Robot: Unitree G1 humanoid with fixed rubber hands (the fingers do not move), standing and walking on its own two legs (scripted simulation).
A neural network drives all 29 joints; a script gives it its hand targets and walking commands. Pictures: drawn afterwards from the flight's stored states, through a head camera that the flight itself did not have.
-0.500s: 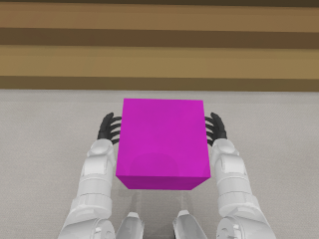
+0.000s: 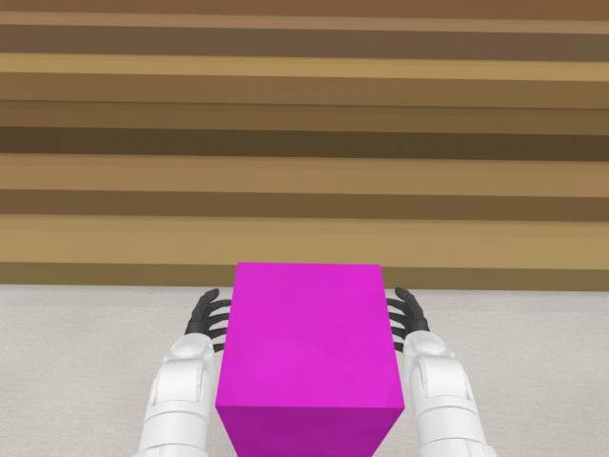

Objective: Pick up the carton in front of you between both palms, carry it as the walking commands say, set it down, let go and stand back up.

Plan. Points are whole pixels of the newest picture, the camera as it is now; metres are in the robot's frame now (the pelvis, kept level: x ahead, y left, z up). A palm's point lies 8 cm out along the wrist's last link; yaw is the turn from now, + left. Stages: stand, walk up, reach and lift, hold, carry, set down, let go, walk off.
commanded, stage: reach and lift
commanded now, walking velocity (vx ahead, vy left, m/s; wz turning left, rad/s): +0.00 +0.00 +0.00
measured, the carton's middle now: (306, 365) +0.29 +0.00 -0.06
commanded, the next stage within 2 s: hold in 0.96 s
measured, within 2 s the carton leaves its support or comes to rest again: neither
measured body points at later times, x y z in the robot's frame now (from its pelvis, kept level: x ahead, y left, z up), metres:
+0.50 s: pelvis -0.01 +0.00 +0.00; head -0.04 +0.00 +0.45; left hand +0.30 +0.15 +0.02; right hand +0.30 -0.15 +0.02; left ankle +0.00 +0.13 -0.74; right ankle +0.01 -0.13 -0.74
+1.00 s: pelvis +0.00 +0.00 +0.01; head -0.04 +0.00 +0.45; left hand +0.30 +0.15 +0.04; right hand +0.30 -0.15 +0.03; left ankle +0.00 +0.13 -0.74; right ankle +0.01 -0.13 -0.74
